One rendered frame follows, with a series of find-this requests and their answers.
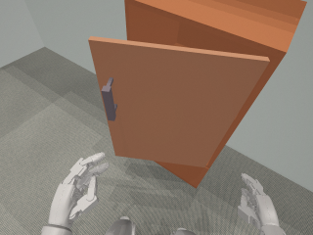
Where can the right robot hand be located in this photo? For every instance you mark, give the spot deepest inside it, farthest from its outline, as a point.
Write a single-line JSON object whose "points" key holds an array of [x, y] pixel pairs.
{"points": [[260, 210]]}

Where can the handle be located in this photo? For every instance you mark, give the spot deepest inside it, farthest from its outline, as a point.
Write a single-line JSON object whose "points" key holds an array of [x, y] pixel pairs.
{"points": [[110, 106]]}

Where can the right robot forearm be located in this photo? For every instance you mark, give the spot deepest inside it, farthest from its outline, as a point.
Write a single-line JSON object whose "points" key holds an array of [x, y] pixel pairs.
{"points": [[271, 230]]}

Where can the left robot forearm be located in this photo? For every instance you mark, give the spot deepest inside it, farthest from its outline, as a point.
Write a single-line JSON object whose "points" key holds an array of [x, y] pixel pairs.
{"points": [[52, 229]]}

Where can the cupboard door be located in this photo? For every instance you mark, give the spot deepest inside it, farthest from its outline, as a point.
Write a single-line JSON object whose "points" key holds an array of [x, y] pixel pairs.
{"points": [[174, 104]]}

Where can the left robot thigh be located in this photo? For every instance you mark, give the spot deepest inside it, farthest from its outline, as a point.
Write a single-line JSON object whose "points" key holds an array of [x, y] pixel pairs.
{"points": [[122, 227]]}

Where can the left robot hand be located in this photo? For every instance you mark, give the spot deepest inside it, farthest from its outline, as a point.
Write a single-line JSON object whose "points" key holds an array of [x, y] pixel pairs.
{"points": [[63, 211]]}

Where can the robot left shin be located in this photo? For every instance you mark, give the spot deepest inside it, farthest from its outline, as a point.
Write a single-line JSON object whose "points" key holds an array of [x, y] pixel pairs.
{"points": [[125, 217]]}

